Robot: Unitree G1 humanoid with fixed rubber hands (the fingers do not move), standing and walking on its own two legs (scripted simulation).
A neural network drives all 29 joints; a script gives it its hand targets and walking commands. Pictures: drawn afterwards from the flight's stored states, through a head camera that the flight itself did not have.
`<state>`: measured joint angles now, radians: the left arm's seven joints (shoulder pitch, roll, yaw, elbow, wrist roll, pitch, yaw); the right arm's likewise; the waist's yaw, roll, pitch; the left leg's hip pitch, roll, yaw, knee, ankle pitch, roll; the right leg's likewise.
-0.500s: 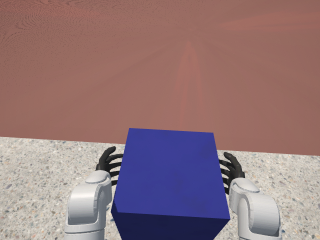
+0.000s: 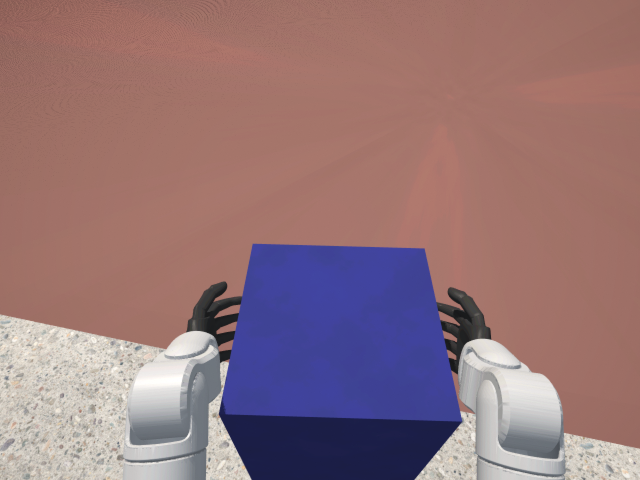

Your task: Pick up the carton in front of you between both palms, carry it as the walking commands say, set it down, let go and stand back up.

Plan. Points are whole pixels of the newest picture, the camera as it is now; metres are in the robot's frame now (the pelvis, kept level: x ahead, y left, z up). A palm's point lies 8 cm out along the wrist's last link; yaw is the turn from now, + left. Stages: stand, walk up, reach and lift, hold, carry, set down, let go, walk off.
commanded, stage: carry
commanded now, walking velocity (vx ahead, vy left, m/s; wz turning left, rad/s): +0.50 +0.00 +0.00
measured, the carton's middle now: (334, 369) +0.28 +0.01 -0.01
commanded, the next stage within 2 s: none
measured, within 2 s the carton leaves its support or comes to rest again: neither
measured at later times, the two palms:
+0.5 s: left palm (254, 104) +0.69 +0.17 +0.13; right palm (427, 113) +0.66 -0.13 +0.14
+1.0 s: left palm (284, 34) +1.03 +0.16 +0.13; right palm (411, 32) +1.05 -0.14 +0.13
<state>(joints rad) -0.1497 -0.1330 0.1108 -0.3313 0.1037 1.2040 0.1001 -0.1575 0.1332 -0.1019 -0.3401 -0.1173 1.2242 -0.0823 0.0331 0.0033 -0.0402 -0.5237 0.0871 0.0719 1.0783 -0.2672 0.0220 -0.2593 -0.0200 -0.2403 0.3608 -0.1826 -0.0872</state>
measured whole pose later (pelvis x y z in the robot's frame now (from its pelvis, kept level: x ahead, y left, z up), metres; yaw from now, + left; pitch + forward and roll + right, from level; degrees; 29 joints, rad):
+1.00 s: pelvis +0.65 +0.00 +0.01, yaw -1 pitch +7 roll +1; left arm -0.75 -0.08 0.29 -0.20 0.06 1.29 0.16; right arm -0.79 0.06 -0.31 -0.19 -0.07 1.33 -0.13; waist 0.06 0.00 0.14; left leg -0.73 0.04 0.04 1.07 -0.45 0.03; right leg -0.25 -0.01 -0.12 0.43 -0.45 -0.06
